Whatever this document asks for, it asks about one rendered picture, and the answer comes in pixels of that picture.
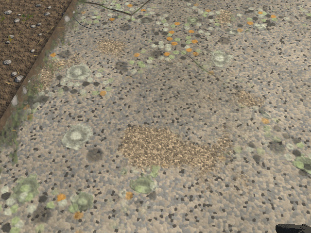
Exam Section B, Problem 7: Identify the right robot hand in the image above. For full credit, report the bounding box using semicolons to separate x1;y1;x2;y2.
275;223;311;233

